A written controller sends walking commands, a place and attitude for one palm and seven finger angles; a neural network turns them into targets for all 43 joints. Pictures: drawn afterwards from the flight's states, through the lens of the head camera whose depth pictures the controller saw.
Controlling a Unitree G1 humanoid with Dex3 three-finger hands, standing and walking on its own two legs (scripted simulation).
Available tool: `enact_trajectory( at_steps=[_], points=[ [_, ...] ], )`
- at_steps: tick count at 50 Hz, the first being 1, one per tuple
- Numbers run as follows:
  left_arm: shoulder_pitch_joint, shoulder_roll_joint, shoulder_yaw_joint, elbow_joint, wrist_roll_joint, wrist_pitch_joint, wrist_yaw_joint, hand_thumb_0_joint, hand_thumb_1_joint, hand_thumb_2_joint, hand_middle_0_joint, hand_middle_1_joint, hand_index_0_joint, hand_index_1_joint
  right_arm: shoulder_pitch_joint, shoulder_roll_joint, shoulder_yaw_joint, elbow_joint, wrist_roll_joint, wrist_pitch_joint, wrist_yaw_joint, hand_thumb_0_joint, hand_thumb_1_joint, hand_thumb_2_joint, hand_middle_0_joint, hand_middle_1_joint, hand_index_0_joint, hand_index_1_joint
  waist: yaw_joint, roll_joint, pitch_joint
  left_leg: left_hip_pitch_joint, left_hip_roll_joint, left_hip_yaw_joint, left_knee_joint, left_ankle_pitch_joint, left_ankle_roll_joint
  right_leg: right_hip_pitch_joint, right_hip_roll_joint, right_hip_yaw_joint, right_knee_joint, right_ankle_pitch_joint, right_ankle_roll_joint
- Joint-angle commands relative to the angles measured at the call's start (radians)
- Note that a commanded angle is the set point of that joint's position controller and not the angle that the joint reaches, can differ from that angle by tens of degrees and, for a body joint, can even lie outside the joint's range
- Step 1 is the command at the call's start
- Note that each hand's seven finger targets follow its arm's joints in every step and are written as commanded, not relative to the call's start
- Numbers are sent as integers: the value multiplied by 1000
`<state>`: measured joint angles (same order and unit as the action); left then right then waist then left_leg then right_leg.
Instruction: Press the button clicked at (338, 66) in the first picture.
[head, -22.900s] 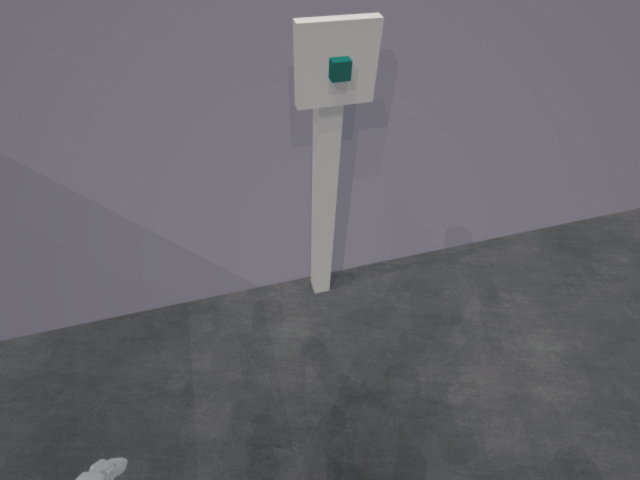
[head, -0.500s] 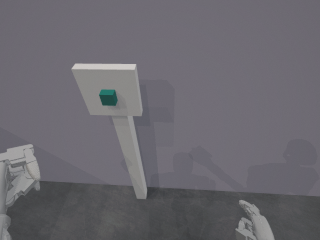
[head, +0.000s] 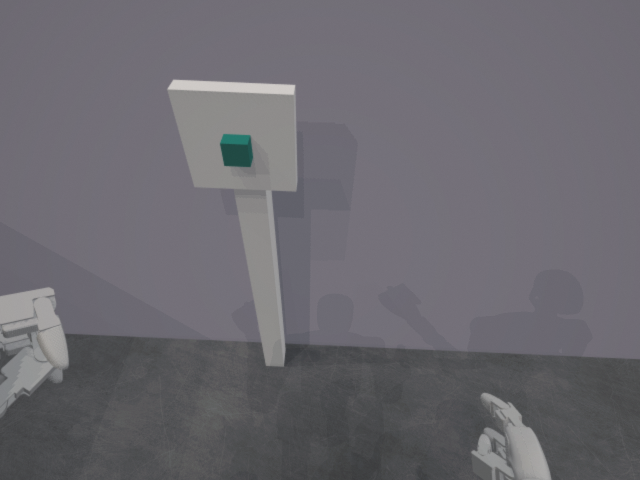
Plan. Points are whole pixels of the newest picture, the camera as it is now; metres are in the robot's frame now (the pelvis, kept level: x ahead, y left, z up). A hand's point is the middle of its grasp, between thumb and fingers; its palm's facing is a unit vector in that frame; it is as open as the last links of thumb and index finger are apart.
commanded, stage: step back with the hand held close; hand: left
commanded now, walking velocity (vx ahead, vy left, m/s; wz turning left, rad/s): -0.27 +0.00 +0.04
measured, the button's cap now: (237, 149) +0.56 +0.17 +0.12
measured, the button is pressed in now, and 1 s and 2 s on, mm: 0 0 0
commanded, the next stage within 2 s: stop stepping back and stand still in 0.42 s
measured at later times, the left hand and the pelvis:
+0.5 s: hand out of the picture +0.08 +0.28 +0.18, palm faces +0.41 -0.85 -0.35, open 3.1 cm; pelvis -0.12 +0.03 +0.00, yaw +0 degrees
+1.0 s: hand out of the picture +0.02 +0.26 +0.17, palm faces +0.35 -0.87 -0.34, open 3.1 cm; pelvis -0.21 +0.04 +0.00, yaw -4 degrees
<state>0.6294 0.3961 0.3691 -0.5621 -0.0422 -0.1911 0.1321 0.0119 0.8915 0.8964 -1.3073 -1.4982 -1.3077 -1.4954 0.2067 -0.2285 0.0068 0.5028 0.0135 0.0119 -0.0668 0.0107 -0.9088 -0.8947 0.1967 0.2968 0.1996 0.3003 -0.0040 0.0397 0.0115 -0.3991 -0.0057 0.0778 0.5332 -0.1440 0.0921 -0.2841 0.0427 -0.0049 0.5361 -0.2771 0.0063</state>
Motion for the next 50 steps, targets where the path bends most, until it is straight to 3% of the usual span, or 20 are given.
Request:
enact_trajectory(
  at_steps=[1,5,8,9,12,13,14,15,20,25,30,33,35,37,41,42,44,45,47,50],
  points=[
    [-58,150,132,-232,17,-77,24,0,900,900,-1300,-1500,-1300,-1500,-98,-131,-57,-149,-9,-76,-21,0,-900,-900,200,300,200,300,19,115,-52,-316,208,-283,-348,-580,11,268,5,25,105,-72,-19],
    [-30,169,139,-288,2,-90,29,0,900,900,-1300,-1500,-1300,-1500,-75,-121,-64,-131,-13,-100,-8,0,-900,-900,200,300,200,300,8,3,-102,-40,102,-188,-155,-430,-44,1,-65,149,-107,-212,-70],
    [-67,146,102,-270,5,-99,46,0,900,900,-1300,-1500,-1300,-1500,-35,-114,-74,-78,-17,-91,8,0,-900,-900,200,300,200,300,-18,-176,-73,215,6,-134,334,-259,-97,-373,-320,421,-346,-338,-188],
    [-89,141,93,-254,12,-98,53,0,900,900,-1300,-1500,-1300,-1500,-39,-105,-71,-68,-18,-86,12,0,-900,-900,200,300,200,300,-23,-209,-63,224,11,-147,407,-252,-94,-388,-353,403,-335,-239,-190],
    [-139,135,85,-211,17,-80,57,0,900,900,-1300,-1500,-1300,-1500,-48,-97,-50,-62,-19,-76,0,0,-900,-900,200,300,200,300,-33,-175,0,231,50,-168,107,-246,-82,-391,-224,202,-184,-179,-77],
    [-171,135,80,-222,13,-84,54,0,900,900,-1300,-1500,-1300,-1500,-72,-121,-48,-70,-19,-82,-13,0,-900,-900,200,300,200,300,-31,-15,56,114,96,-234,-125,-300,-57,-339,-114,140,-31,-210,-38],
    [-182,135,98,-242,14,-100,59,0,900,900,-1300,-1500,-1300,-1500,-89,-152,-49,-78,-22,-102,-23,0,-900,-900,200,300,200,300,-21,253,61,-109,282,-486,-336,-379,25,-193,5,52,267,-188,5],
    [-227,164,116,-243,30,-102,65,0,900,900,-1300,-1500,-1300,-1500,-81,-119,-54,-63,-42,-121,-32,0,-900,-900,200,300,200,300,-26,304,57,-226,385,-606,-403,-383,88,-131,44,71,542,-232,10],
    [-134,146,131,-305,9,-111,44,0,900,900,-1300,-1500,-1300,-1500,-104,-108,-80,-49,-33,-153,22,0,-900,-900,200,300,200,300,5,68,-113,-66,316,-362,-324,-357,63,-122,35,70,693,-171,19],
    [-69,135,82,-371,-5,-86,40,0,900,900,-1300,-1500,-1300,-1500,-102,-85,-59,-22,-34,-172,43,0,-900,-900,200,300,200,300,5,263,-177,93,223,-266,-458,-399,-51,-12,77,-81,360,-280,-7],
    [57,214,156,-317,-27,-70,30,0,900,900,-1300,-1500,-1300,-1500,-50,-67,-48,-20,-40,-163,43,0,-900,-900,200,300,200,300,24,291,-241,204,74,-91,-390,-255,-226,198,109,-169,-212,-258,-73],
    [31,257,201,-343,-43,-76,27,0,900,900,-1300,-1500,-1300,-1500,-55,-65,-43,-5,-33,-101,31,0,-900,-900,200,300,200,300,9,-155,-130,262,-27,-30,299,-156,-129,-149,-260,80,-424,35,-127],
    [13,280,252,-322,-47,-60,44,0,900,900,-1300,-1500,-1300,-1500,-83,-65,-18,-42,-41,-105,33,0,-900,-900,200,300,200,300,4,-112,-188,15,-7,-87,511,-183,-118,-18,-375,136,-312,238,-223],
    [-25,146,135,-197,-46,-25,15,0,900,900,-1300,-1500,-1300,-1500,-79,-108,-69,-35,11,-109,16,0,-900,-900,200,300,200,300,-17,-264,-3,-64,52,-163,436,-95,-106,-55,-306,162,-290,46,-199],
    [-205,139,78,-67,-9,-25,35,0,900,900,-1300,-1500,-1300,-1500,-91,-115,-37,6,-7,-131,-19,0,-900,-900,200,300,200,300,-31,-52,116,150,21,-33,-11,-123,-55,-78,-210,47,-90,84,-109],
    [-234,118,52,-69,-6,-29,40,0,900,900,-1300,-1500,-1300,-1500,-65,-128,-42,1,-8,-139,-26,0,-900,-900,200,300,200,300,-36,32,61,225,44,-105,-89,-117,-19,-66,-155,20,58,127,-71],
    [-326,133,46,-151,11,-46,52,0,900,900,-1300,-1500,-1300,-1500,-39,-136,-43,-22,-9,-156,-22,0,-900,-900,200,300,200,300,-32,220,2,359,292,-580,-200,-67,141,-263,-19,-14,344,-114,22],
    [-300,193,85,-199,9,-65,49,0,900,900,-1300,-1500,-1300,-1500,-47,-100,-25,-20,-32,-174,-24,0,-900,-900,200,300,200,300,-30,245,-20,342,348,-738,-300,-147,175,-307,-17,52,492,-272,-2],
    [-215,183,84,-263,12,-63,39,0,900,900,-1300,-1500,-1300,-1500,-75,-93,-35,-15,-27,-191,1,0,-900,-900,200,300,200,300,-1,4,-31,104,300,-617,-379,-347,119,-133,-50,79,491,-241,-26],
    [42,187,154,-306,-5,-64,44,0,900,900,-1300,-1500,-1300,-1500,-98,-99,-48,-38,-18,-188,18,0,-900,-900,200,300,200,300,33,192,-97,-114,152,-222,-391,-456,3,183,-7,-91,235,-162,-28]
  ],
)
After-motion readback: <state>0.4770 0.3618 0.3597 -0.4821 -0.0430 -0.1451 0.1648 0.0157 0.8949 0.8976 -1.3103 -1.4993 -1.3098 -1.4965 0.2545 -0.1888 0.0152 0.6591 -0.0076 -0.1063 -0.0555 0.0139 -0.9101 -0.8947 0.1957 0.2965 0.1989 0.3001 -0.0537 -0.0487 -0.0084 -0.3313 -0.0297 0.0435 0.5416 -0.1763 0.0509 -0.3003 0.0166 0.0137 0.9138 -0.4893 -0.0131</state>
